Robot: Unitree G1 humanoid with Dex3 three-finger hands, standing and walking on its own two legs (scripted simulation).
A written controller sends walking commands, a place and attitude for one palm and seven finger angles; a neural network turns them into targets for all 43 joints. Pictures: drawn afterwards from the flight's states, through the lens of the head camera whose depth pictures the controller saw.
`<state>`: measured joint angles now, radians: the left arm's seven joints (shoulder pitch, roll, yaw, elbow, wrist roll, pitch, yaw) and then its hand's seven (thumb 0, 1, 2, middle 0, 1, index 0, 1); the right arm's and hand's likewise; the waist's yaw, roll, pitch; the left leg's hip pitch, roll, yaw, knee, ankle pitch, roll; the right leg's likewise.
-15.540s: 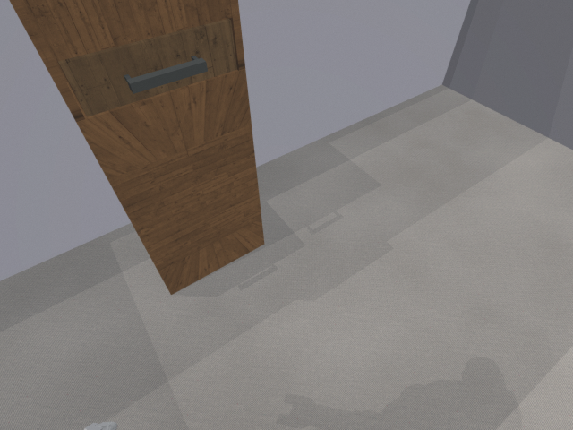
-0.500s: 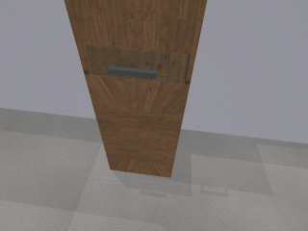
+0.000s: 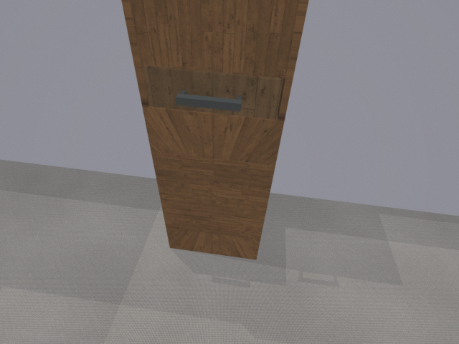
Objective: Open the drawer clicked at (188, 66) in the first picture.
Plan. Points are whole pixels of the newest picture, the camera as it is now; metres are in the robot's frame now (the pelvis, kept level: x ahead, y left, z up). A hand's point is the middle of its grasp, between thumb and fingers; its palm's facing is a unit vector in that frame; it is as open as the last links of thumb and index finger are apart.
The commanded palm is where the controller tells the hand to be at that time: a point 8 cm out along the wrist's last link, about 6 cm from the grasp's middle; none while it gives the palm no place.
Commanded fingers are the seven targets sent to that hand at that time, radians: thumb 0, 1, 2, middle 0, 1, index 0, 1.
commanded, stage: come to a stop and stand still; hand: left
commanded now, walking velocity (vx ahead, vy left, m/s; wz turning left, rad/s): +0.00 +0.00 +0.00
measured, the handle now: (210, 98) +0.72 +0.10 +0.10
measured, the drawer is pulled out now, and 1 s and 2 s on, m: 0.00 0.00 0.00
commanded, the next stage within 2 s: look again from close up in 0.44 s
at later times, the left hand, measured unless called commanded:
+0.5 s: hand out of the picture -0.01 +0.18 -0.16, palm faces +0.00 -0.98 -0.17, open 7.3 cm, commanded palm none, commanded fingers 0.00 0.90 0.90 -0.20 -0.30 -0.20 -0.30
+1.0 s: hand out of the picture +0.01 +0.13 -0.17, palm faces +0.05 -0.98 -0.17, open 7.3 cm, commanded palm none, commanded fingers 0.00 0.90 0.90 -0.20 -0.30 -0.20 -0.30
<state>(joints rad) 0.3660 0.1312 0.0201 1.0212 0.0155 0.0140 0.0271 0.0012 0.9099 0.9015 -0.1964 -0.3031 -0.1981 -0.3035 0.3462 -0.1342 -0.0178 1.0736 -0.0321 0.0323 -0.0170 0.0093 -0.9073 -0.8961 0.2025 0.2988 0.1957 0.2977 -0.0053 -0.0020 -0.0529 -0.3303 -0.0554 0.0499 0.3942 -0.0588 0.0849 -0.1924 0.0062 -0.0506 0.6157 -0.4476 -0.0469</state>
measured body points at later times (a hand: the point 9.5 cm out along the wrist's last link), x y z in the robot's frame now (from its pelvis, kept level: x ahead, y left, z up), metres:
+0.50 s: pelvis -0.03 +0.01 +0.01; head -0.02 +0.01 +0.46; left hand -0.01 +0.23 -0.15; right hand -0.10 -0.20 -0.14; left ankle -0.03 +0.10 -0.74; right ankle -0.01 -0.11 -0.69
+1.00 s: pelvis +0.01 -0.04 +0.00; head +0.02 -0.04 +0.45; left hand +0.00 +0.18 -0.16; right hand +0.02 -0.26 -0.16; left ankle -0.02 +0.10 -0.74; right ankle +0.01 -0.13 -0.74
